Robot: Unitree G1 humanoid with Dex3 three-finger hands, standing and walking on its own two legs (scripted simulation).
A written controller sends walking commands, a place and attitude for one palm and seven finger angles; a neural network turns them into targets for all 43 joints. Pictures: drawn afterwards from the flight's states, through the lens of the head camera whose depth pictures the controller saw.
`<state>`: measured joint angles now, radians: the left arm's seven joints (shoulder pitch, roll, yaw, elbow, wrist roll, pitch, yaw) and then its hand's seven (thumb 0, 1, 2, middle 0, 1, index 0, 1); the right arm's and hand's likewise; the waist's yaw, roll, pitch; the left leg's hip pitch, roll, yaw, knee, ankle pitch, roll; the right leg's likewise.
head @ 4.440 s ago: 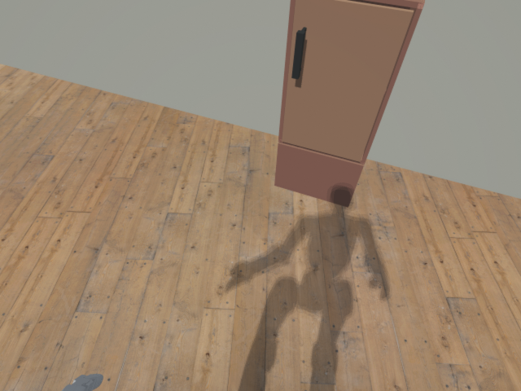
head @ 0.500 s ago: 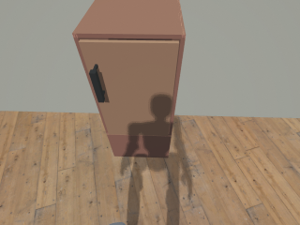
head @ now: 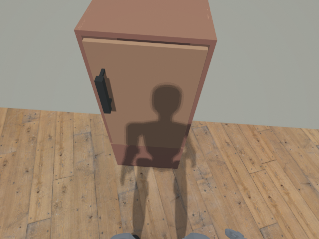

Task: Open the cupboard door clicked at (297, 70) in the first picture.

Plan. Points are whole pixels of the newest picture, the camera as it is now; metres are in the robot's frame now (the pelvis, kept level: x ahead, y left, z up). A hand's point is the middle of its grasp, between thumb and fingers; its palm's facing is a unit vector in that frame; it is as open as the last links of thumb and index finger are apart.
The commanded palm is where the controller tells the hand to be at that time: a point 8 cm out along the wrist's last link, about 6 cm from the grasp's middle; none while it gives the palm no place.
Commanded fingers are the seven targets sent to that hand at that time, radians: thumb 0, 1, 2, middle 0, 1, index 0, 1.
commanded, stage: come to a stop and stand still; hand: left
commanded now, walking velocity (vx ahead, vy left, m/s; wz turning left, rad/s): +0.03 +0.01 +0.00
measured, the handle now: (105, 91) +0.55 +0.24 -0.02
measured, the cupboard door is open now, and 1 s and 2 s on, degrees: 0 0 0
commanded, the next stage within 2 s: look again from close up in 0.70 s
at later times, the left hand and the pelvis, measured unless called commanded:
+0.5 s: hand out of the picture +0.02 +0.11 -0.17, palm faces +0.07 -0.98 -0.21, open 7.3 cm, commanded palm none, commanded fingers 0.00 0.90 0.90 -0.20 -0.30 -0.20 -0.30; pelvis -0.03 -0.07 +0.00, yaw +1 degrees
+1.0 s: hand out of the picture -0.06 +0.11 -0.18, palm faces +0.05 -0.98 -0.17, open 7.4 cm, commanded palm none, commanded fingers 0.00 0.90 0.90 -0.20 -0.30 -0.20 -0.30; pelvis -0.04 -0.05 +0.00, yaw +1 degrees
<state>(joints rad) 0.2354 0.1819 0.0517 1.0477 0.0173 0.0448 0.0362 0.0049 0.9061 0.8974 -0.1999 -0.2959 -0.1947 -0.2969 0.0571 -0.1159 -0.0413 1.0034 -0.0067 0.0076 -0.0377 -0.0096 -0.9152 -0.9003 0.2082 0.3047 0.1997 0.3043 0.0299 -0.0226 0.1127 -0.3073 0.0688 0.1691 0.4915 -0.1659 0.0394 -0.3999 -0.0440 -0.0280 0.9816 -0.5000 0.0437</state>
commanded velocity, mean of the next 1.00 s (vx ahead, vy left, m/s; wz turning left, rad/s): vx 0.00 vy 0.00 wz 0.00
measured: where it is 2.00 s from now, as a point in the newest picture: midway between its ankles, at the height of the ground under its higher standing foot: outside the picture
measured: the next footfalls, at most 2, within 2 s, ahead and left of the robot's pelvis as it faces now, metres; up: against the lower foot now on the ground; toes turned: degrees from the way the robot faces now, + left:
right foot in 0.16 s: +0.04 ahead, -0.15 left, +0.00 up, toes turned -3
left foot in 0.42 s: -0.01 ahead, +0.07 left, +0.00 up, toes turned +3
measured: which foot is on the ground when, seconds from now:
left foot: down 0.00-0.16, up 0.18-0.40, down 0.42-1.00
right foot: up 0.00-0.14, down 0.16-1.00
